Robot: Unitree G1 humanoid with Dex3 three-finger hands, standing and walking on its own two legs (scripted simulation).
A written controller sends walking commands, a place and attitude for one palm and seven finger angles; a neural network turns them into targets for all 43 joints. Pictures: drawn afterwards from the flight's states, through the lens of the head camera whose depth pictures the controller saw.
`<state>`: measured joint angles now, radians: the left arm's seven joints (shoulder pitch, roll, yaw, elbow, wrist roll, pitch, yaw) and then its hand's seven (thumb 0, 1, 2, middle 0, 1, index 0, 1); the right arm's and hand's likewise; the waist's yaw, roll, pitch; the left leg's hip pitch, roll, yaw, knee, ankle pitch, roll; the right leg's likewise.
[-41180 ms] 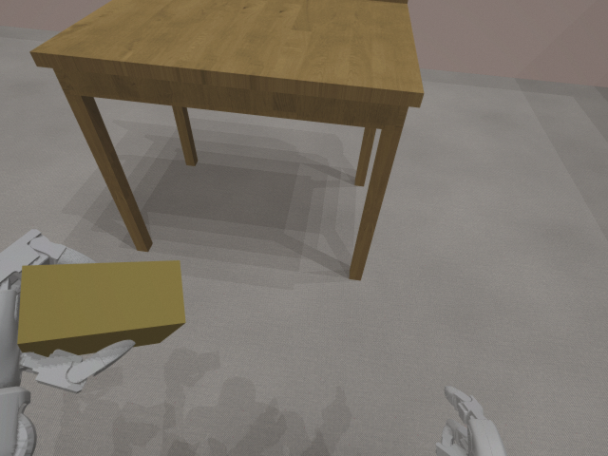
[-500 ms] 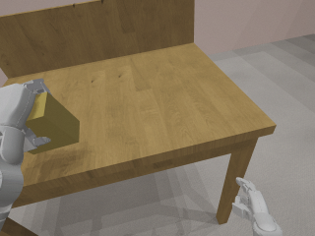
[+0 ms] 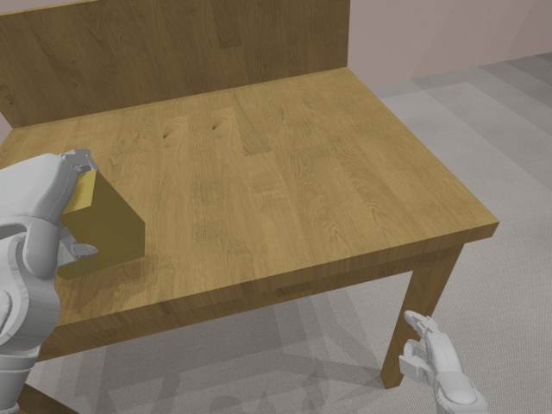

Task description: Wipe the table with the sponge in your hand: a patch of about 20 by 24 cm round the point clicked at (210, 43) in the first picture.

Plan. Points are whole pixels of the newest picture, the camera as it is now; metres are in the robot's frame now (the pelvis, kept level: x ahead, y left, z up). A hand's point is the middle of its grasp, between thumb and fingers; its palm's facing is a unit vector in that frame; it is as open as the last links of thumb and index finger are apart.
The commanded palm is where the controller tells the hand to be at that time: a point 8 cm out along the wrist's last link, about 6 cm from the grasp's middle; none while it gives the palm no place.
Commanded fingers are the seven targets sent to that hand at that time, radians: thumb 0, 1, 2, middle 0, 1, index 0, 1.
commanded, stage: move the sponge above the wiping area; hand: left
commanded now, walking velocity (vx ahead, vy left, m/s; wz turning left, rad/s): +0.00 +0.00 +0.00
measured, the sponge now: (90, 236) +0.26 +0.31 +0.16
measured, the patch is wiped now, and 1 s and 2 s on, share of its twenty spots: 0.00 0.00 0.00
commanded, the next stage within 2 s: lower the sponge onto the table in 1.80 s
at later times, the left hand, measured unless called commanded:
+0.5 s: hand (96, 216) +0.28 +0.30 +0.18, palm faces +0.04 -0.01 -1.00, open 10.1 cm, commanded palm +0.24 +0.31 +0.26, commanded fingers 0.00 0.10 1.30 -1.20 -1.60 -1.20 -1.60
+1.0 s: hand (82, 222) +0.28 +0.33 +0.17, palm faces +0.00 +0.02 -1.00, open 10.1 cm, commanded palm +0.25 +0.34 +0.24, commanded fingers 0.00 0.10 1.30 -1.20 -1.60 -1.20 -1.60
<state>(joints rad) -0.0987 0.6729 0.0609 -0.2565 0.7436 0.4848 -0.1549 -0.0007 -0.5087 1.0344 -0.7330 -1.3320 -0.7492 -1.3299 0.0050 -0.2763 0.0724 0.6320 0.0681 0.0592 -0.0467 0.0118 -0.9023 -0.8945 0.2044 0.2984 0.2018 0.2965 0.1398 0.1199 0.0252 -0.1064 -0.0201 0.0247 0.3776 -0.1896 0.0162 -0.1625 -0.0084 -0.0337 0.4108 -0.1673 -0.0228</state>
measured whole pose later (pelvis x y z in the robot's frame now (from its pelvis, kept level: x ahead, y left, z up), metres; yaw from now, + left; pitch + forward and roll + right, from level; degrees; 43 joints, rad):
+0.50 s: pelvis +0.01 -0.01 +0.00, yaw +1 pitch -3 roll +1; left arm -0.11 0.69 0.02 -0.16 0.80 0.41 -0.23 0.00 -0.51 1.03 -0.73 -1.33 -0.75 -1.33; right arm 0.02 -0.29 0.06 0.64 0.06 0.05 -0.04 0.01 -0.90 -0.89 0.20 0.30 0.20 0.30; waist 0.12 0.13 0.03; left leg -0.12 -0.01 0.01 0.37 -0.20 0.01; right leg -0.17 0.00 -0.05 0.42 -0.19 -0.03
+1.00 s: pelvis +0.02 -0.01 +0.00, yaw +1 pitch -4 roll +0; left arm -0.09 0.74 0.10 -0.03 0.79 0.21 -0.20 0.00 -0.51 1.03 -0.73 -1.33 -0.75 -1.33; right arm 0.08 -0.30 0.04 0.65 0.05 0.03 -0.08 0.01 -0.90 -0.89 0.20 0.30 0.20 0.30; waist 0.11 0.11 0.05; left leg -0.11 0.00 -0.01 0.39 -0.22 0.00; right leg -0.15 0.01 -0.06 0.40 -0.19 -0.04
